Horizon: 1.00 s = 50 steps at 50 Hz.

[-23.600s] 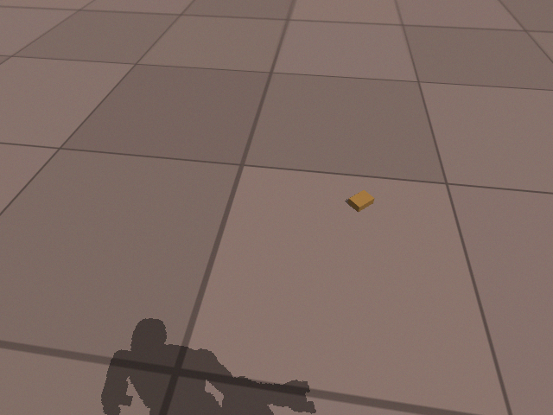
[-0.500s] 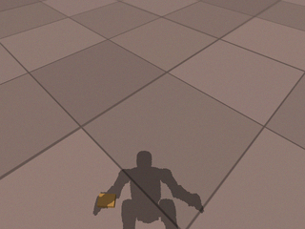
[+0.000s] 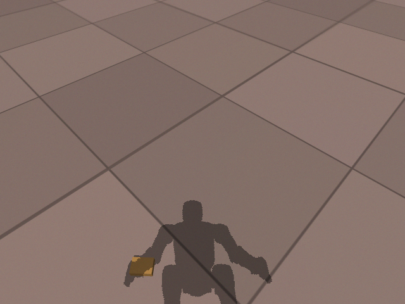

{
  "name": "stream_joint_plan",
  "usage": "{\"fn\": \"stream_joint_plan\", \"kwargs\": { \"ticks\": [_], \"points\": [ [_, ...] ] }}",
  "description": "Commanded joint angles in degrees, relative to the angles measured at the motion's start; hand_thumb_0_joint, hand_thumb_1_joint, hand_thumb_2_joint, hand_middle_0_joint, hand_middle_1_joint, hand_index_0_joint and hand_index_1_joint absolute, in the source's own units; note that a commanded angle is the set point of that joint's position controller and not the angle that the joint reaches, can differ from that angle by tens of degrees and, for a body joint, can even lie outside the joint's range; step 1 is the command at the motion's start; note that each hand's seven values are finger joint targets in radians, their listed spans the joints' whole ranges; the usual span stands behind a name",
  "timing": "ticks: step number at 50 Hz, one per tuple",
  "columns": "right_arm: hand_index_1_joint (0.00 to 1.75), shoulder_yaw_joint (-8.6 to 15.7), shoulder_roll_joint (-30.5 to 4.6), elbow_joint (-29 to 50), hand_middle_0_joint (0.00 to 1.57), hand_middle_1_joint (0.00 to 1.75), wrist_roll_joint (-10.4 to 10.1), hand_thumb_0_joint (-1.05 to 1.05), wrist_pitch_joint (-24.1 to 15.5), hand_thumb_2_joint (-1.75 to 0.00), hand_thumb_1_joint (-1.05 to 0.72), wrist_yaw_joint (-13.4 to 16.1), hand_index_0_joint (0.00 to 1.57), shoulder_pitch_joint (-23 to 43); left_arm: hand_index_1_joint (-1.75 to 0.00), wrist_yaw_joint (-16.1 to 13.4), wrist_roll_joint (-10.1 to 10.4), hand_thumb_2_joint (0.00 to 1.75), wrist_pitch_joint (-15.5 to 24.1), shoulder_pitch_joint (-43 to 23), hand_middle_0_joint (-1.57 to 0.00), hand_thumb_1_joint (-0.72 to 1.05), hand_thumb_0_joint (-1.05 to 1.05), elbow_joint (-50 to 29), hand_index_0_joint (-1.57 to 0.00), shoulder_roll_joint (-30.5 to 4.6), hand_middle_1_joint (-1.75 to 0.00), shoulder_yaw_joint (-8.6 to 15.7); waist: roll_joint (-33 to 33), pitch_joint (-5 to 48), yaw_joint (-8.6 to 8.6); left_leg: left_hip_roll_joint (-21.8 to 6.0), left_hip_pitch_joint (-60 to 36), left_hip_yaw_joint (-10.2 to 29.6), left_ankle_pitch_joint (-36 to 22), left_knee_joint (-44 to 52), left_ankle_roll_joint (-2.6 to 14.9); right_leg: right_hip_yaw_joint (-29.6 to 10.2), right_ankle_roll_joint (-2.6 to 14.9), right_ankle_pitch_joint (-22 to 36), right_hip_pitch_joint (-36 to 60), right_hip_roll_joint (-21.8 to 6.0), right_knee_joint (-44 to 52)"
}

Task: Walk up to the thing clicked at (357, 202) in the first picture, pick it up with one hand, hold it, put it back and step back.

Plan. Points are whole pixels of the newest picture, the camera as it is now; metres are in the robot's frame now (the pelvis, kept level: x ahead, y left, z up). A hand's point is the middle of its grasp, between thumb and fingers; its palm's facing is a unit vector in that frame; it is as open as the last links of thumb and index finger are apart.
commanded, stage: stand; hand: left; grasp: from above
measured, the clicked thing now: (142, 266) +0.46 +0.29 -0.77
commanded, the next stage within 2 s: rise first in 1.46 s
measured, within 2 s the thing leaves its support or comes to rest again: neither
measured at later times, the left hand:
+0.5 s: hand out of the picture +0.07 +0.26 -0.16, palm faces -0.03 -0.94 -0.34, open 7.4 cm
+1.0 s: hand out of the picture +0.07 +0.26 -0.16, palm faces -0.02 -0.94 -0.34, open 7.4 cm
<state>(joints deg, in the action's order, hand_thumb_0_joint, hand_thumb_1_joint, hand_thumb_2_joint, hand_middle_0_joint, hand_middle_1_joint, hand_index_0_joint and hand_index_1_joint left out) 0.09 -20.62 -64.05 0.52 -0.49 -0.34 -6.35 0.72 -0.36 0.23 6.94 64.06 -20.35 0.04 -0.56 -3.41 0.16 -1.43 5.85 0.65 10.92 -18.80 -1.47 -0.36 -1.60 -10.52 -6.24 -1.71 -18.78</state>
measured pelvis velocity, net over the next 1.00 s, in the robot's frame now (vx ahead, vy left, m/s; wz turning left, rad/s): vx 0.00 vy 0.00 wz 0.00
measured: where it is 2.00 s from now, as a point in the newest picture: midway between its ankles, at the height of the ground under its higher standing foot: outside the picture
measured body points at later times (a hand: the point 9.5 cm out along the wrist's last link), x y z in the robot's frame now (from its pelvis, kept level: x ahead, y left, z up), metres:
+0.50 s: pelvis +0.00 +0.00 +0.00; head +0.01 +0.00 +0.45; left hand +0.07 +0.30 -0.13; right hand +0.08 -0.30 -0.13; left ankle -0.01 +0.14 -0.75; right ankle +0.00 -0.14 -0.75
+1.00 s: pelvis +0.00 +0.00 +0.00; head +0.02 +0.00 +0.45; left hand +0.07 +0.31 -0.13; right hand +0.08 -0.30 -0.13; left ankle -0.01 +0.14 -0.75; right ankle +0.00 -0.14 -0.75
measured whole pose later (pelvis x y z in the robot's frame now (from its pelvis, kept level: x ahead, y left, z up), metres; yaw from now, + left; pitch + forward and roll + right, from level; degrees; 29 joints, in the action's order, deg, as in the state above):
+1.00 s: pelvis +0.00 +0.00 +0.00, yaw +0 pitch -2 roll +0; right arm 0.2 -20.5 -63.6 0.5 -0.4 -0.2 -6.5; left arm 0.5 -0.4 0.3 7.2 63.6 -20.2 0.0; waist -0.5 -3.4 0.2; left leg -1.3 5.7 0.6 11.5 -19.0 -1.3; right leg -0.3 -1.8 -10.8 -5.8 -1.9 -18.5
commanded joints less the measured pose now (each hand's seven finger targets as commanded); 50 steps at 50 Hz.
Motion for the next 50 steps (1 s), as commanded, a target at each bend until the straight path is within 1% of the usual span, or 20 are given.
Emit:
{"fn": "stream_joint_plan", "kwargs": {
  "ticks": [1,6,8,11,12,20,22,23,25,26,27,29,30,35,36,38,42,44,46,50],
  "points": [
    [0.3,2.34,-12.13,3.21,0.2,0.3,-0.12,0.0,-1.14,-0.9,-0.9,0.53,0.2,1.88,-0.3,-1.1,-0.19,0.9,1.47,-1.71,-0.2,0.9,0.0,-3.29,-0.2,-12.45,-0.3,2.38,0.75,4.93,0.02,-6.14,-0.76,3.8,-9.42,2.26,2.5,-3.98,2.45,9.5,0.99,-5.86,2.5],
    [0.3,2.25,-11.76,3.32,0.2,0.3,-0.16,0.0,-1.09,-0.9,-0.9,0.56,0.2,1.46,-0.3,-1.11,-0.21,0.9,1.42,-1.55,-0.2,0.9,0.0,-3.4,-0.2,-12.41,-0.3,2.35,1.2,4.88,-0.09,-6.17,-0.74,3.92,-8.89,2.69,2.35,-3.8,2.52,8.28,0.44,-5.77,2.28],
    [0.3,2.33,-12.09,3.38,0.2,0.3,-0.08,0.0,-1.12,-0.9,-0.9,0.54,0.2,1.71,-0.3,-1.11,-0.14,0.9,1.53,-1.81,-0.2,0.9,0.0,-3.44,-0.2,-12.39,-0.3,2.39,0.74,5.29,-0.04,-6.22,-0.82,3.8,-9.64,2.19,2.53,-4.05,2.4,9.65,1.1,-5.93,2.46],
    [0.3,2.25,-12.07,3.42,0.2,0.3,-0.07,0.0,-1.16,-0.9,-0.9,0.58,0.2,1.5,-0.3,-1.13,-0.24,0.9,1.55,-1.36,-0.2,0.9,0.0,-3.39,-0.2,-12.39,-0.3,2.37,0.62,4.82,-0.08,-6.14,-0.28,3.8,-9.31,2.24,2.48,-3.82,2.24,9.84,1.25,-5.89,2.52],
    [0.3,2.21,-11.77,3.37,0.2,0.3,-0.03,0.0,-1.17,-0.9,-0.9,0.57,0.2,1.33,-0.3,-1.18,-0.17,0.9,1.52,-1.89,-0.2,0.9,0.0,-3.36,-0.2,-12.72,-0.3,2.46,0.94,4.68,-0.25,-6.24,-0.11,4.02,-9.95,2.62,2.29,-3.82,2.3,9.67,1.32,-5.88,2.19],
    [0.3,2.3,-12.11,3.39,0.2,0.3,0.0,0.0,-1.13,-0.9,-0.9,0.58,0.2,1.72,-0.3,-1.1,-0.28,0.9,1.35,-1.25,-0.2,0.9,0.0,-3.35,-0.2,-12.36,-0.3,2.34,0.58,4.24,0.19,-6.27,0.13,4.07,-7.41,2.96,2.41,-3.67,2.32,6.82,0.71,-5.7,2.5],
    [0.3,2.34,-11.93,3.37,0.2,0.3,0.0,0.0,-1.17,-0.9,-0.9,0.61,0.2,1.04,-0.3,-1.12,-0.3,0.9,1.36,-1.79,-0.2,0.9,0.0,-3.51,-0.2,-12.59,-0.3,2.45,0.65,4.58,-0.24,-6.11,0.14,3.92,-7.7,2.95,2.37,-3.95,2.47,7.3,0.79,-5.84,2.49],
    [0.3,2.34,-12.12,3.44,0.2,0.3,-0.01,0.0,-1.16,-0.9,-0.9,0.6,0.2,1.73,-0.3,-1.05,-0.3,0.9,1.39,-1.47,-0.2,0.9,0.0,-3.66,-0.2,-12.21,-0.3,2.31,0.23,4.54,0.15,-6.06,0.07,3.87,-8.19,2.75,2.43,-3.83,2.4,8.17,0.59,-5.77,2.63],
    [0.3,2.29,-11.84,3.24,0.2,0.3,-0.06,0.0,-1.18,-0.9,-0.9,0.56,0.2,1.18,-0.3,-1.09,-0.21,0.9,1.44,-1.72,-0.2,0.9,0.0,-3.51,-0.2,-12.38,-0.3,2.31,0.9,4.08,-0.23,-6.02,0.21,4.01,-8.2,2.99,2.22,-3.82,2.39,7.38,0.52,-5.71,2.5],
    [0.3,2.45,-12.16,3.29,0.2,0.3,-0.06,0.0,-1.1,-0.9,-0.9,0.57,0.2,1.83,-0.3,-1.13,-0.24,0.9,1.4,-1.46,-0.2,0.9,0.0,-3.47,-0.2,-12.23,-0.3,2.29,0.77,4.13,0.05,-6.08,-0.36,4.05,-7.9,2.69,2.35,-3.7,2.38,7.08,-0.01,-5.61,2.75],
    [0.3,2.39,-11.91,3.21,0.2,0.3,-0.05,0.0,-1.06,-0.9,-0.9,0.59,0.2,1.39,-0.3,-1.11,-0.18,0.9,1.42,-1.62,-0.2,0.9,0.0,-3.51,-0.2,-12.39,-0.3,2.31,1.08,4.19,-0.13,-5.99,-0.22,3.97,-7.7,2.77,2.24,-3.93,2.43,6.95,0.08,-5.74,2.78],
    [0.3,2.48,-12.23,3.09,0.2,0.3,0.02,0.0,-1.09,-0.9,-0.9,0.59,0.2,1.14,-0.3,-1.1,-0.15,0.9,1.4,-1.52,-0.2,0.9,0.0,-3.56,-0.2,-12.26,-0.3,2.34,0.23,4.59,-0.08,-6.03,0.35,3.89,-7.81,2.61,2.55,-4.23,2.52,8.34,1.19,-6.02,2.86],
    [0.3,2.29,-11.72,3.15,0.2,0.3,-0.01,0.0,-1.08,-0.9,-0.9,0.54,0.2,1.05,-0.3,-1.13,-0.22,0.9,1.36,-1.46,-0.2,0.9,0.0,-3.47,-0.2,-12.4,-0.3,2.36,0.26,4.1,-0.2,-5.81,0.81,3.86,-7.97,2.99,2.37,-3.87,2.47,8.61,1.26,-5.84,2.56],
    [0.3,2.4,-12.09,3.33,0.2,0.3,0.02,0.0,-1.25,-0.9,-0.9,0.61,0.2,1.15,-0.3,-1.15,-0.27,0.9,1.27,-1.47,-0.2,0.9,0.0,-3.54,-0.2,-12.51,-0.3,2.52,0.64,4.68,-0.05,-6.11,0.07,4.09,-8.8,3.04,2.25,-3.71,2.52,7.84,1.26,-5.81,2.06],
    [0.3,2.45,-12.36,3.24,0.2,0.3,-0.01,0.0,-1.26,-0.9,-0.9,0.6,0.2,1.68,-0.3,-1.1,-0.22,0.9,1.35,-0.92,-0.2,0.9,0.0,-3.48,-0.2,-12.03,-0.3,2.31,0.33,5.39,0.28,-6.27,-0.77,4.12,-9.55,2.53,2.48,-3.62,2.42,8.62,1.03,-5.87,2.2],
    [0.3,2.42,-11.99,3.33,0.2,0.3,-0.07,0.0,-1.12,-0.9,-0.9,0.64,0.2,1.12,-0.3,-1.23,-0.29,0.9,1.46,-1.22,-0.2,0.9,0.0,-3.58,-0.2,-12.33,-0.3,2.38,1.15,5.35,-0.09,-6.18,-0.92,3.99,-10.33,2.23,2.52,-3.58,2.32,9.72,1.11,-5.91,2.17],
    [0.3,2.41,-12.0,3.35,0.2,0.3,-0.1,0.0,-1.04,-0.9,-0.9,0.68,0.2,1.16,-0.3,-1.28,-0.29,0.9,1.47,-1.22,-0.2,0.9,0.0,-3.68,-0.2,-12.33,-0.3,2.37,0.78,5.12,-0.11,-5.96,-0.96,3.65,-10.94,1.93,2.49,-3.68,2.3,11.15,0.99,-5.98,2.21],
    [0.3,2.4,-11.9,3.42,0.2,0.3,-0.13,0.0,-1.02,-0.9,-0.9,0.7,0.2,1.17,-0.3,-1.29,-0.11,0.9,1.42,-1.09,-0.2,0.9,0.0,-3.49,-0.2,-12.4,-0.3,2.37,0.73,4.68,-0.19,-6.07,-0.97,3.8,-10.49,2.24,2.39,-3.67,2.38,10.05,0.71,-5.88,2.17],
    [0.3,2.28,-11.85,3.4,0.2,0.3,-0.09,0.0,-1.1,-0.9,-0.9,0.67,0.2,1.01,-0.3,-1.27,-0.19,0.9,1.45,-0.98,-0.2,0.9,0.0,-3.51,-0.2,-12.1,-0.3,2.28,0.47,4.89,-0.03,-6.16,-0.38,3.83,-11.2,2.23,2.54,-3.55,2.3,11.02,1.71,-5.96,2.04],
    [0.3,2.35,-12.02,3.54,0.2,0.3,-0.1,0.0,-1.05,-0.9,-0.9,0.69,0.2,1.19,-0.3,-1.25,-0.23,0.9,1.31,-0.87,-0.2,0.9,0.0,-3.47,-0.2,-12.26,-0.3,2.36,0.5,4.19,-0.09,-6.04,-0.5,3.79,-9.42,2.62,2.43,-3.45,2.32,9.17,0.63,-5.76,2.34]
  ]
}}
